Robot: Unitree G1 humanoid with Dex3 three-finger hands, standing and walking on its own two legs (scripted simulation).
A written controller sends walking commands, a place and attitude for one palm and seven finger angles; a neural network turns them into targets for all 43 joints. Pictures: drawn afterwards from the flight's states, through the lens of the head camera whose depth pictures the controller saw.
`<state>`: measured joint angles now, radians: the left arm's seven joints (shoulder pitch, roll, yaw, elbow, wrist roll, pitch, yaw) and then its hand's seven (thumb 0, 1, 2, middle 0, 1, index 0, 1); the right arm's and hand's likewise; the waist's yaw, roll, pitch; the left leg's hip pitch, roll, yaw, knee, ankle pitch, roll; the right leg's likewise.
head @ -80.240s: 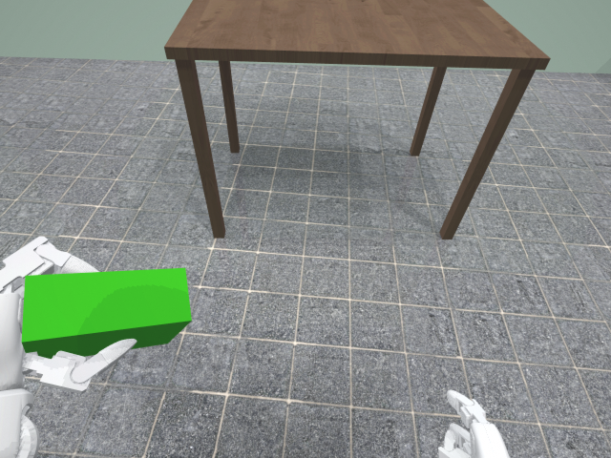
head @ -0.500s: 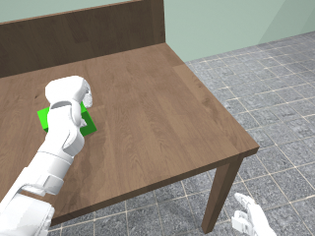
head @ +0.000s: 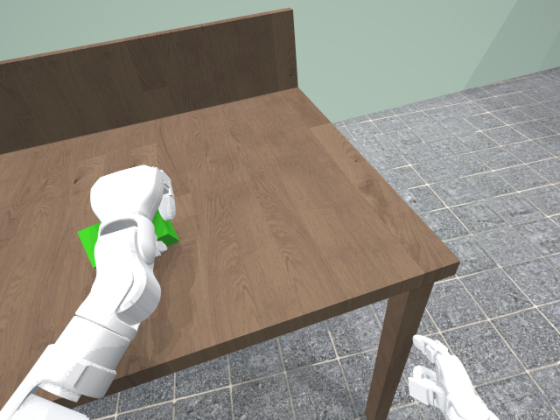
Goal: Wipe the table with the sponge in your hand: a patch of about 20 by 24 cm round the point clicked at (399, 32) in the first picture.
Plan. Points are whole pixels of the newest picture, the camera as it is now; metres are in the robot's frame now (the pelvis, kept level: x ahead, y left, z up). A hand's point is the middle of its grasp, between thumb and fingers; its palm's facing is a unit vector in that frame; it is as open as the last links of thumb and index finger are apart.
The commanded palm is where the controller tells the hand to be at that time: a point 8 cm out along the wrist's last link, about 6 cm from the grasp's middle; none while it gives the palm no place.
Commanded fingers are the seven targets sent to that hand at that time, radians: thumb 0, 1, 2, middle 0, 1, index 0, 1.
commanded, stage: wipe back along the middle lane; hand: left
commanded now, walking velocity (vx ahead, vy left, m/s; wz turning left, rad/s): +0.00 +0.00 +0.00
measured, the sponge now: (138, 238) +0.35 +0.28 +0.10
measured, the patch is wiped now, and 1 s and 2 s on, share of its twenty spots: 0.80 0.80 0.80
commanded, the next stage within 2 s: slide across to the third lane in 0.52 s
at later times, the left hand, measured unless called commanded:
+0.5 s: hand (149, 243) +0.29 +0.21 +0.16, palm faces +0.24 -0.10 -0.96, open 7.2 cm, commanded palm +0.23 +0.19 +0.18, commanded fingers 0.00 0.10 1.30 -1.20 -1.60 -1.20 -1.60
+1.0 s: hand (179, 242) +0.29 +0.16 +0.17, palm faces +0.24 -0.14 -0.96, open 7.3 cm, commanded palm +0.25 +0.15 +0.21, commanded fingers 0.00 0.10 1.30 -1.20 -1.60 -1.20 -1.60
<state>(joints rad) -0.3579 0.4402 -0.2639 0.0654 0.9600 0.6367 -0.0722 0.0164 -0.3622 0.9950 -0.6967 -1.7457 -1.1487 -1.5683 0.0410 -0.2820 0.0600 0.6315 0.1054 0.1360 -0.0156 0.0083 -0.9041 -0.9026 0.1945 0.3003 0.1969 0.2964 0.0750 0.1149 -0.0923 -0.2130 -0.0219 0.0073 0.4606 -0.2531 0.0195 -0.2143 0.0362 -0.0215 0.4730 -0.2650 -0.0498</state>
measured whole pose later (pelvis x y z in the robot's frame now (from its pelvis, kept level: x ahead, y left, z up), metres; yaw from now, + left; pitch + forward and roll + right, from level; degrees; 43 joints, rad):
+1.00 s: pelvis -0.02 -0.02 +0.00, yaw +1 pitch -3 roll +1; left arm -0.25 0.37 -0.37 -0.16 0.92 0.66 0.00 0.05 -0.38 1.02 -0.74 -1.75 -1.17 -1.49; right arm 0.02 -0.25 0.07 0.63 0.10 0.11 0.01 0.01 -0.90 -0.90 0.19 0.30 0.19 0.29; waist 0.11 0.11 -0.07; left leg -0.20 -0.01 -0.01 0.50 -0.25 0.00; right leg -0.20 0.04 -0.04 0.53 -0.28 -0.07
